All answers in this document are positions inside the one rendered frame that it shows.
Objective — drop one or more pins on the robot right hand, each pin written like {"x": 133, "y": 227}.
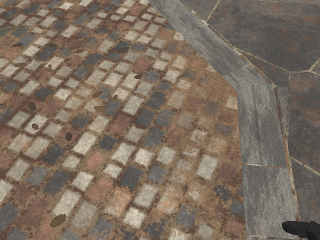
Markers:
{"x": 309, "y": 230}

